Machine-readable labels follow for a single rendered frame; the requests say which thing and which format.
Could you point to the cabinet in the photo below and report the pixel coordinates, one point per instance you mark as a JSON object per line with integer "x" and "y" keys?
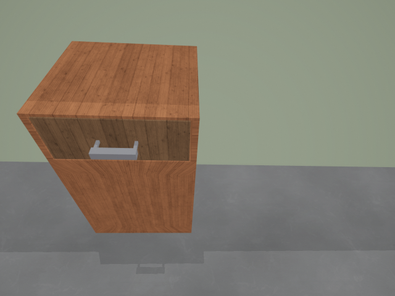
{"x": 124, "y": 81}

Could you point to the handle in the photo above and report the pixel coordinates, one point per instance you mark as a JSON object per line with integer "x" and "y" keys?
{"x": 102, "y": 153}

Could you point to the drawer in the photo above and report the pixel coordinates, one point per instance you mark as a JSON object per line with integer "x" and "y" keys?
{"x": 72, "y": 138}

